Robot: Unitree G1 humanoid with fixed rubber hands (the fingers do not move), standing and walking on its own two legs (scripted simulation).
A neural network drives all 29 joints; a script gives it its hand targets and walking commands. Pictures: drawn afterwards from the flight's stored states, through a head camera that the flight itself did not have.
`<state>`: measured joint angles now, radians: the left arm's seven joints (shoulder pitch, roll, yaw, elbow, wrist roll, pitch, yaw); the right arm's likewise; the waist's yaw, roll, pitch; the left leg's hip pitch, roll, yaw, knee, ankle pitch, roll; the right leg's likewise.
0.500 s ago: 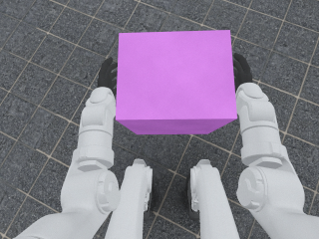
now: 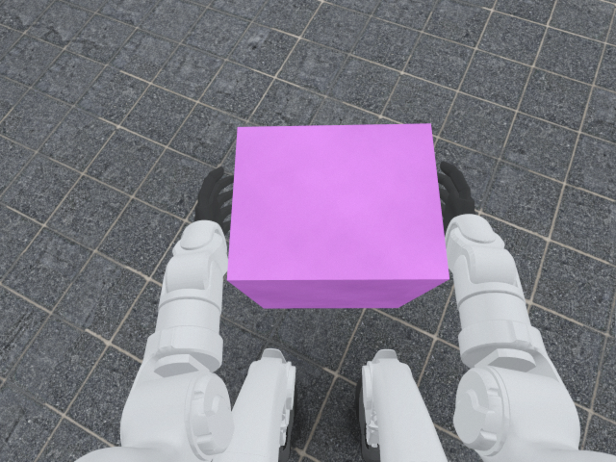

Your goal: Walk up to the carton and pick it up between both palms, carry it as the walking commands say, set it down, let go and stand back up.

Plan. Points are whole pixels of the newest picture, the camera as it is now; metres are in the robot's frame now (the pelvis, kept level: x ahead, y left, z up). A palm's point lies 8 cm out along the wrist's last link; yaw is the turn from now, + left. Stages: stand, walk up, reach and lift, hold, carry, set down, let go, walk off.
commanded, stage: reach and lift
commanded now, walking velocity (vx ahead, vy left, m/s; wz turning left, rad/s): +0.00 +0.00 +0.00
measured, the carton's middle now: (331, 233) +0.41 +0.00 -0.11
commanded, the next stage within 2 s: none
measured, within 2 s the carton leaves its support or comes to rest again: neither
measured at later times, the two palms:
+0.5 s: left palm (190, 218) +0.38 +0.16 +0.03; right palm (483, 214) +0.39 -0.17 +0.02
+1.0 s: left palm (156, 214) +0.36 +0.17 +0.10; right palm (514, 209) +0.37 -0.17 +0.10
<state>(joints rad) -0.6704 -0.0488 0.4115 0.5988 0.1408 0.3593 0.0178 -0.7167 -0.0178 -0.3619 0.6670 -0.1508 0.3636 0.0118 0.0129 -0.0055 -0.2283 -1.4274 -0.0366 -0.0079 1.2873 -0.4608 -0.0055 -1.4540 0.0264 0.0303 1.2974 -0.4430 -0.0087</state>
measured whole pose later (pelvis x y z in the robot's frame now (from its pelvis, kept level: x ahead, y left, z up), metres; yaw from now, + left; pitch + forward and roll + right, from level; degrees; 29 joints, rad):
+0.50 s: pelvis +0.02 +0.00 +0.07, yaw +0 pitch +25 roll +1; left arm -0.51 -0.10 0.41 0.53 0.18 0.37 -0.02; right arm -0.56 0.03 -0.35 0.59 -0.20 0.37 0.05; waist 0.01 0.00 -0.16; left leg -1.04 -0.04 -0.01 0.98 -0.38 0.00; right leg -1.07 0.02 0.04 1.00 -0.37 -0.01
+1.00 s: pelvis +0.03 +0.00 +0.12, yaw -1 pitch +13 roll +1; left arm -0.39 -0.13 0.39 0.44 0.22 0.43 -0.05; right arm -0.42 0.06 -0.33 0.51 -0.24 0.43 0.08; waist 0.02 0.01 -0.07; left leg -0.61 -0.03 -0.02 0.66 -0.27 0.00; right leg -0.64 0.02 0.04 0.68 -0.26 -0.01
